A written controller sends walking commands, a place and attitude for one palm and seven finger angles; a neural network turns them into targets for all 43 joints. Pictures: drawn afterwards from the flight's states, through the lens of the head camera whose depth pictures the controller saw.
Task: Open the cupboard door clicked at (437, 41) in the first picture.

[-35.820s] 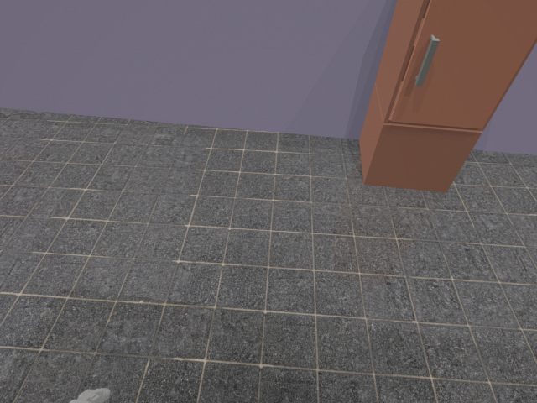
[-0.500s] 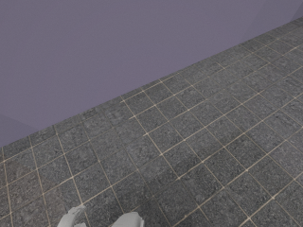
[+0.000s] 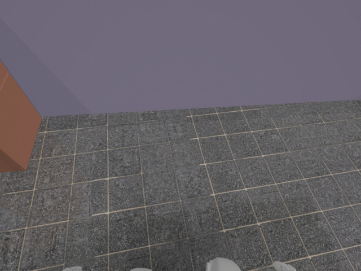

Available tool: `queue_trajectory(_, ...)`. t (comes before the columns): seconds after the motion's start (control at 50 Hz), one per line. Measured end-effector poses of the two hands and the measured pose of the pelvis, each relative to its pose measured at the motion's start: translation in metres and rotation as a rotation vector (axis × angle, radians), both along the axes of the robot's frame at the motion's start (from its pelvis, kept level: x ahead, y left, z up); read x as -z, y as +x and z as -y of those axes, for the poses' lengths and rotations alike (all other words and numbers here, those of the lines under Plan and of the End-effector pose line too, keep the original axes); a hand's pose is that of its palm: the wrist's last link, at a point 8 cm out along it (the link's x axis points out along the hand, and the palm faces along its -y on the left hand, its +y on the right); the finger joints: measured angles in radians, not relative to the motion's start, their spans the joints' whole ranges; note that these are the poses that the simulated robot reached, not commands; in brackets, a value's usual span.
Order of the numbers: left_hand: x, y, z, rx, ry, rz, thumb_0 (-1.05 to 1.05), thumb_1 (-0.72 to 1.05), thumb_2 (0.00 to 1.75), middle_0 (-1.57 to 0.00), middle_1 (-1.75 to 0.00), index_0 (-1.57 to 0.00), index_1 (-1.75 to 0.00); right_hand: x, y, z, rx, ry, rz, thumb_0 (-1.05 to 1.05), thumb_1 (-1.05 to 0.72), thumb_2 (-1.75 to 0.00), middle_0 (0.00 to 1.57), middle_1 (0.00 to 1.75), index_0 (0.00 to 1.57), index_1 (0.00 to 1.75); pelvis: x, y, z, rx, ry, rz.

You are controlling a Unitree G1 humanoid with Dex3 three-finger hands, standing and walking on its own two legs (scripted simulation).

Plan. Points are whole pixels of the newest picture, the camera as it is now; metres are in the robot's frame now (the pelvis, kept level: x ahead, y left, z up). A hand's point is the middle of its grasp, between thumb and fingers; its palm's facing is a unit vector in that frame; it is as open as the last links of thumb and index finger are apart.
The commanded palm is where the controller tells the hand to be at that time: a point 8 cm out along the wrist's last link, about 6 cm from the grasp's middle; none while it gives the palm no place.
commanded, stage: turn to face it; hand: left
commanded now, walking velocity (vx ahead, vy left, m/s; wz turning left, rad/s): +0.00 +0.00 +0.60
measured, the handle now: out of the picture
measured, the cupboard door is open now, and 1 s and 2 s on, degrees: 48 48 48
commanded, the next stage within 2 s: take the last steps up to it in 1.60 s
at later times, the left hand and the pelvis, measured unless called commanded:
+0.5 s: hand out of the picture +0.05 +0.13 -0.14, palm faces +0.29 -0.92 -0.26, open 7.3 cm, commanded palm none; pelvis +0.02 -0.07 +0.01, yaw +18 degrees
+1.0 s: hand out of the picture -0.01 +0.18 -0.15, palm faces +0.57 -0.77 -0.27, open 7.3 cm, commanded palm none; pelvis +0.03 -0.06 +0.00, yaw +35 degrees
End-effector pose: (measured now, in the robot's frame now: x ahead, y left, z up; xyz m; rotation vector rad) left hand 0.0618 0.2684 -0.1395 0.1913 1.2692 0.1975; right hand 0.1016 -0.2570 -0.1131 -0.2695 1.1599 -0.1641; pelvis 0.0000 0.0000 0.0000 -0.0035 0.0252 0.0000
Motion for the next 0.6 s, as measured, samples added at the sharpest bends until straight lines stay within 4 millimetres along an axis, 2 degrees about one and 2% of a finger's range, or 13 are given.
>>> queue_trajectory(0.14,-0.018,0.022,0.012,-0.027,0.02,0.092,0.0,0.91,0.9,-0.2,-0.3,-0.2,-0.3,0.008,-0.007,0.006,-0.032,0.038,-0.067,0.01,-0.9,-0.9,0.21,0.3,0.2,0.3,-0.005,0.006,0.016,-0.068,-0.003,-0.002)
queue_trajectory(0.22,-0.024,0.031,0.03,-0.04,0.04,0.131,0.0,0.91,0.9,-0.2,-0.3,-0.2,-0.3,0.021,-0.008,0.022,-0.041,0.062,-0.103,0.01,-0.9,-0.9,0.21,0.3,0.21,0.3,-0.001,0.009,0.035,-0.112,0.007,-0.004)
queue_trajectory(0.28,-0.026,0.03,0.046,-0.058,0.066,0.163,0.0,0.91,0.9,-0.2,-0.3,-0.2,-0.3,0.036,-0.002,0.039,-0.047,0.078,-0.121,0.01,-0.9,-0.9,0.21,0.3,0.21,0.3,0.006,0.013,0.051,-0.148,0.018,-0.003)
queue_trajectory(0.36,-0.036,0.01,0.068,-0.111,0.066,0.144,0.0,0.91,0.9,-0.2,-0.3,-0.2,-0.3,0.034,0.014,0.052,-0.088,0.081,-0.142,0.01,-0.91,-0.9,0.2,0.3,0.2,0.29,-0.002,0.016,0.061,-0.214,0.037,0.012)
queue_trajectory(0.44,-0.036,-0.015,0.084,-0.182,0.042,0.103,0.0,0.91,0.9,-0.2,-0.3,-0.21,-0.3,0.025,0.036,0.055,-0.143,0.083,-0.143,0.01,-0.91,-0.9,0.2,0.3,0.2,0.29,-0.009,0.021,0.069,-0.27,0.055,0.013)
queue_trajectory(0.52,-0.03,-0.044,0.095,-0.266,0.018,0.071,0.0,0.91,0.9,-0.2,-0.3,-0.21,-0.3,0.019,0.063,0.045,-0.222,0.075,-0.132,0.01,-0.91,-0.9,0.2,0.3,0.2,0.29,-0.01,0.024,0.071,-0.327,0.061,0.013)
queue_trajectory(0.6,-0.019,-0.078,0.093,-0.356,0.006,0.033,0.0,0.91,0.9,-0.21,-0.3,-0.21,-0.3,0.016,0.097,0.022,-0.322,0.064,-0.094,0.01,-0.91,-0.9,0.2,0.3,0.2,0.29,-0.006,0.024,0.067,-0.383,0.055,0.018)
